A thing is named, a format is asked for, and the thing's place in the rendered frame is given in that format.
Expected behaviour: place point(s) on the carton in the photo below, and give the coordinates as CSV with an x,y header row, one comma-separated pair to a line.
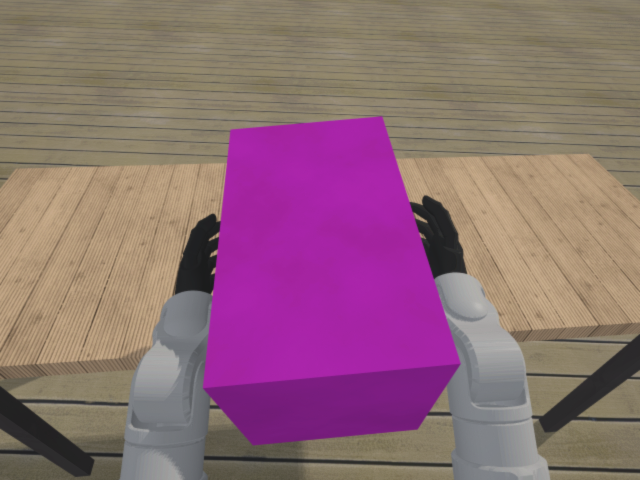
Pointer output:
x,y
326,320

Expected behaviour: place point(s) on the left robot hand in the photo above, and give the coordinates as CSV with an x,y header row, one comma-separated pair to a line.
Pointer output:
x,y
196,265

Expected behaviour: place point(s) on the robot left forearm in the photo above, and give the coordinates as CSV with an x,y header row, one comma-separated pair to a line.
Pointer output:
x,y
168,410

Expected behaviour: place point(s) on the right robot hand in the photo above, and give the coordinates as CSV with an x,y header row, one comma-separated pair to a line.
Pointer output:
x,y
442,247

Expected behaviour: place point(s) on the table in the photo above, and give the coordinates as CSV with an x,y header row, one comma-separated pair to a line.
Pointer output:
x,y
90,255

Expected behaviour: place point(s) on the robot right forearm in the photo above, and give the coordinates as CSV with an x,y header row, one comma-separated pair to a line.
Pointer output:
x,y
488,394

